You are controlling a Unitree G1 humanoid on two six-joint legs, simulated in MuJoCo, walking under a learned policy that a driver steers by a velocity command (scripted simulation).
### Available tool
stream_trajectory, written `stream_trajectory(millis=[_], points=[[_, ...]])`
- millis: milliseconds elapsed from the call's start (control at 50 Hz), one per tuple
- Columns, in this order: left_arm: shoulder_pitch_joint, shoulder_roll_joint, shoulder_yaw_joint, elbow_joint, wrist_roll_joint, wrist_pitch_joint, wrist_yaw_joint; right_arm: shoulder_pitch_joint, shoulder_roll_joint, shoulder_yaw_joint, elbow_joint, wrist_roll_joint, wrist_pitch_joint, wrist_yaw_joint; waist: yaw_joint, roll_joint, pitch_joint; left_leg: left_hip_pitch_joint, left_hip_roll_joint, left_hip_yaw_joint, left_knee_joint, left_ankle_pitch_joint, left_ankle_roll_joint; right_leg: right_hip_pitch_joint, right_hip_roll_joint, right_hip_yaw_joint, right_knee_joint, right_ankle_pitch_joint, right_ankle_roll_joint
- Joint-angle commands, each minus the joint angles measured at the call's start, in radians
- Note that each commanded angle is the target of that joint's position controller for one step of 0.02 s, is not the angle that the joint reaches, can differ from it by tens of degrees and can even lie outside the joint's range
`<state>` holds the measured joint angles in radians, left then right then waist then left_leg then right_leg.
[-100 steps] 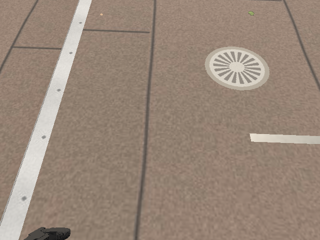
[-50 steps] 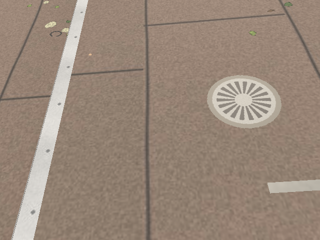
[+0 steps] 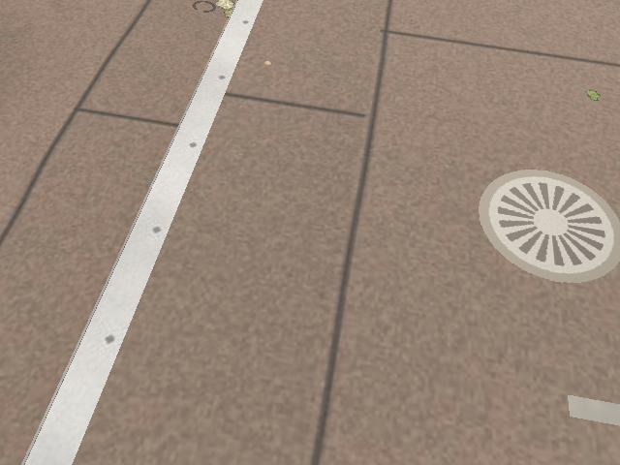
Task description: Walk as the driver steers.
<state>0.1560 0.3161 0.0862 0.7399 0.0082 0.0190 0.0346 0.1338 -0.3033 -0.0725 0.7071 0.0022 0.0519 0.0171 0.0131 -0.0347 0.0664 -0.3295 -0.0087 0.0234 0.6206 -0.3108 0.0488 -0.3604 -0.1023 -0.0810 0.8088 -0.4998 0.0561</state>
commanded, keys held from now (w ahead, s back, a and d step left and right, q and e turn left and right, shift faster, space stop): no key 0.04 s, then e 0.74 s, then no key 0.16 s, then w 0.06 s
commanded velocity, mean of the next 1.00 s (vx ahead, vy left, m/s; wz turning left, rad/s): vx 0.00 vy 0.00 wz -0.28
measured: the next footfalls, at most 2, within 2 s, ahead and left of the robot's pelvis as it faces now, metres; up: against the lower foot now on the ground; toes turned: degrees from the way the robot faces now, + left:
right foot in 0.48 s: +0.01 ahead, -0.11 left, +0.00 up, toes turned -9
left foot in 0.96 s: +0.12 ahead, +0.10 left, +0.00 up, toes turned -25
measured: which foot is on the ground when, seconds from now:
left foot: down 0.00-0.50, up 0.52-0.94, down 0.96-1.00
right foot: up 0.00-0.46, down 0.48-0.96, up 0.98-1.00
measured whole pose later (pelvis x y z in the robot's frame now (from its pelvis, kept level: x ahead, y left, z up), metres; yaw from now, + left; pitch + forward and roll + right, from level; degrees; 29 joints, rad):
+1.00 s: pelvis +0.03 +0.01 +0.01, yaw -22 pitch +0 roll +1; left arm 0.13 0.31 0.05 0.72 0.00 0.03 0.03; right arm 0.15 -0.29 -0.07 0.77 -0.01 -0.02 -0.01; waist 0.00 -0.03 0.04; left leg -0.25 -0.03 -0.03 0.50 -0.24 0.01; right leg -0.27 0.07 0.20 0.63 -0.43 -0.01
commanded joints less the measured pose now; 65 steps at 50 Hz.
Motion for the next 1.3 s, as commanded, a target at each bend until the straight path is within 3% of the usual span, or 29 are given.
stream_trajectory(millis=[20, 60, 100, 140, 180, 260, 360, 440, 460, 480, 500, 520, 540, 560, 600, 640, 760, 880, 920, 940, 960, 980, 1000, 1020, 1040, 1080, 1180, 1260, 1300], points=[[-0.070, 0.109, 0.024, -0.106, -0.016, -0.013, 0.008, 0.076, -0.221, -0.050, -0.062, -0.035, -0.053, -0.007, -0.063, 0.183, -0.172, 0.265, 0.360, -0.456, -0.290, 0.520, 0.290, -0.312, 0.056, 0.137, 0.395, -0.129, 0.005], [-0.024, 0.118, 0.032, -0.057, -0.006, -0.001, 0.023, -0.028, -0.134, -0.023, -0.063, -0.002, -0.061, -0.022, -0.015, 0.137, -0.133, 0.217, 0.266, -0.325, -0.285, 0.414, 0.185, -0.284, 0.027, 0.146, 0.336, 0.032, 0.006], [0.039, 0.090, 0.026, -0.020, -0.005, 0.003, 0.017, -0.051, -0.063, 0.009, -0.051, -0.015, -0.065, -0.031, 0.017, 0.150, -0.164, 0.158, 0.217, -0.220, -0.291, 0.489, 0.166, -0.149, 0.034, 0.134, 0.316, 0.145, 0.020], [0.054, 0.046, 0.009, 0.003, -0.015, 0.004, 0.005, -0.050, -0.020, 0.026, -0.025, -0.026, -0.072, -0.035, 0.016, 0.146, -0.165, 0.160, 0.188, -0.149, -0.302, 0.443, 0.153, -0.074, 0.020, 0.134, 0.162, 0.198, 0.027], [0.004, 0.028, -0.007, -0.004, -0.015, 0.004, -0.003, -0.040, -0.044, 0.022, 0.000, -0.032, -0.073, -0.038, -0.015, 0.154, -0.131, 0.153, 0.190, -0.137, -0.320, 0.355, 0.150, -0.010, 0.015, 0.128, 0.006, 0.199, 0.026], [-0.029, 0.097, 0.004, -0.031, -0.027, 0.006, -0.006, -0.019, -0.139, -0.008, 0.026, -0.022, -0.056, -0.041, -0.049, 0.152, -0.062, 0.177, 0.261, -0.211, -0.322, 0.279, 0.196, -0.034, 0.034, 0.103, -0.058, 0.086, 0.018], [-0.004, 0.071, 0.000, -0.035, -0.030, 0.005, -0.013, -0.027, -0.141, -0.022, 0.027, -0.009, -0.034, -0.057, -0.039, 0.122, -0.081, 0.279, 0.328, -0.225, -0.267, 0.535, 0.224, -0.079, 0.036, 0.087, -0.029, 0.014, 0.006], [0.039, 0.057, -0.001, -0.025, -0.036, 0.009, -0.038, -0.068, -0.143, -0.032, 0.014, 0.003, -0.016, -0.064, -0.001, 0.135, -0.130, 0.287, 0.306, -0.127, -0.190, 0.638, 0.181, 0.034, 0.070, 0.027, -0.190, 0.120, -0.031], [0.066, 0.060, 0.001, -0.018, -0.035, 0.009, -0.044, -0.074, -0.144, -0.034, 0.015, 0.012, -0.011, -0.066, 0.019, 0.137, -0.135, 0.263, 0.284, -0.090, -0.151, 0.593, 0.146, 0.096, 0.085, 0.013, -0.303, 0.227, -0.055], [0.075, 0.096, 0.011, -0.022, -0.026, 0.008, -0.043, -0.039, -0.134, -0.036, 0.028, 0.019, -0.011, -0.065, 0.022, 0.088, -0.132, 0.202, 0.233, -0.037, -0.073, 0.445, 0.074, 0.175, 0.070, 0.076, -0.418, 0.411, -0.095], [0.096, 0.210, 0.040, -0.035, -0.019, 0.006, -0.028, -0.036, -0.091, -0.027, 0.005, -0.015, -0.020, -0.059, -0.009, -0.148, -0.156, -0.016, 0.123, 0.080, 0.164, 0.159, -0.029, 0.338, -0.119, 0.352, -0.441, 0.776, -0.184], [0.127, 0.245, 0.045, -0.040, 0.000, -0.006, -0.033, -0.158, -0.071, -0.019, -0.048, -0.031, -0.028, -0.061, 0.050, -0.260, -0.142, -0.246, -0.046, 0.038, 0.351, -0.350, -0.089, 0.376, -0.293, 0.600, -0.464, 0.979, -0.388], [0.119, 0.209, 0.034, -0.051, 0.013, -0.025, -0.035, -0.158, -0.099, -0.029, -0.044, -0.022, -0.032, -0.057, 0.054, -0.108, -0.170, -0.284, -0.016, -0.073, 0.512, -0.383, -0.095, 0.382, -0.284, 0.561, -0.473, 0.932, -0.427], [0.067, 0.191, 0.031, -0.054, 0.004, -0.038, -0.032, -0.122, -0.111, -0.036, -0.028, -0.003, -0.031, -0.051, 0.016, -0.063, -0.145, -0.303, 0.008, -0.095, 0.547, -0.296, -0.092, 0.369, -0.225, 0.469, -0.462, 0.873, -0.375], [-0.006, 0.158, 0.023, -0.068, -0.028, -0.039, -0.021, -0.086, -0.127, -0.046, -0.001, -0.006, -0.029, -0.058, -0.013, -0.032, -0.115, -0.319, 0.030, -0.104, 0.501, -0.163, -0.109, 0.354, -0.148, 0.396, -0.461, 0.792, -0.297], [0.004, 0.149, 0.017, -0.072, -0.025, -0.029, -0.012, -0.068, -0.107, -0.043, 0.003, -0.004, -0.034, -0.056, -0.018, -0.060, -0.133, -0.262, 0.008, -0.091, 0.499, -0.090, -0.135, 0.325, -0.109, 0.366, -0.462, 0.832, -0.295], [0.023, 0.183, 0.030, -0.082, -0.024, -0.006, 0.001, -0.101, -0.088, -0.033, -0.016, 0.003, -0.048, -0.055, 0.013, -0.098, -0.120, -0.207, -0.008, -0.098, 0.231, -0.041, -0.161, 0.314, -0.082, 0.414, -0.446, 0.697, -0.287], [-0.020, 0.165, 0.017, -0.091, -0.015, 0.010, -0.008, -0.057, -0.103, -0.032, -0.010, 0.011, -0.065, -0.035, 0.021, -0.144, -0.130, -0.031, -0.013, -0.073, 0.050, -0.042, -0.134, 0.229, -0.080, 0.469, -0.392, 0.686, -0.271], [-0.051, 0.147, 0.005, -0.092, -0.024, 0.014, -0.005, -0.014, -0.094, -0.031, 0.001, 0.010, -0.076, -0.025, -0.013, -0.136, -0.129, 0.060, -0.015, -0.055, -0.133, 0.074, -0.107, 0.211, -0.056, 0.484, -0.354, 0.641, -0.237], [-0.044, 0.129, -0.003, -0.087, -0.025, 0.013, -0.003, 0.007, -0.093, -0.030, 0.007, 0.002, -0.083, -0.022, -0.029, -0.113, -0.124, 0.141, 0.002, -0.067, -0.260, 0.221, -0.087, 0.176, -0.025, 0.482, -0.340, 0.559, -0.198], [0.000, 0.075, -0.022, -0.079, -0.003, 0.007, -0.004, 0.033, -0.126, -0.030, 0.000, -0.018, -0.087, -0.023, -0.018, -0.004, -0.171, 0.263, 0.127, -0.191, -0.296, 0.317, -0.048, 0.111, 0.039, 0.420, -0.260, 0.331, -0.138], [0.064, 0.036, -0.034, -0.075, 0.011, -0.002, -0.007, 0.021, -0.184, -0.034, -0.003, -0.033, -0.084, -0.026, 0.043, 0.206, -0.160, 0.313, 0.273, -0.383, -0.303, 0.369, 0.069, -0.028, 0.186, 0.276, -0.129, -0.018, -0.076], [0.016, 0.099, -0.019, -0.096, 0.000, -0.010, -0.002, 0.070, -0.170, -0.033, 0.015, -0.035, -0.090, -0.021, -0.009, 0.262, -0.143, 0.247, 0.372, -0.550, -0.375, 0.089, 0.214, -0.103, 0.169, 0.240, 0.015, -0.158, -0.044], [-0.016, 0.152, -0.001, -0.094, -0.018, -0.018, 0.000, 0.096, -0.169, -0.032, 0.025, -0.019, -0.100, -0.016, -0.038, 0.211, -0.082, 0.242, 0.350, -0.589, -0.431, -0.186, 0.234, -0.177, 0.149, 0.237, 0.146, -0.128, -0.034], [-0.029, 0.156, 0.007, -0.089, -0.018, -0.024, -0.003, 0.091, -0.163, -0.028, 0.038, -0.003, -0.103, -0.018, -0.029, 0.194, -0.038, 0.240, 0.315, -0.564, -0.454, -0.321, 0.201, -0.240, 0.121, 0.213, 0.196, -0.068, -0.031], [-0.047, 0.134, 0.006, -0.083, -0.011, -0.040, -0.013, 0.090, -0.147, -0.019, 0.039, 0.017, -0.104, -0.030, -0.035, 0.201, 0.004, 0.254, 0.265, -0.502, -0.476, -0.274, 0.162, -0.281, 0.080, 0.176, 0.174, 0.040, -0.018], [-0.116, 0.028, -0.023, -0.089, -0.016, -0.104, -0.039, 0.150, -0.154, -0.026, 0.039, 0.020, -0.097, -0.049, -0.064, 0.199, -0.045, 0.210, 0.159, -0.347, -0.450, -0.034, 0.151, -0.085, 0.120, 0.094, -0.142, 0.148, -0.008], [-0.056, 0.060, -0.010, -0.066, -0.041, -0.122, -0.046, 0.158, -0.173, -0.031, 0.023, 0.030, -0.084, -0.043, -0.022, 0.195, -0.053, 0.094, 0.165, -0.401, -0.405, -0.079, 0.152, 0.134, 0.142, 0.086, -0.383, 0.288, -0.026], [0.044, 0.089, 0.006, -0.038, -0.041, -0.124, -0.035, 0.151, -0.122, -0.016, 0.011, 0.026, -0.083, -0.040, 0.034, 0.160, -0.085, -0.034, 0.115, -0.390, -0.315, -0.107, 0.097, 0.353, 0.102, 0.101, -0.446, 0.342, -0.051]])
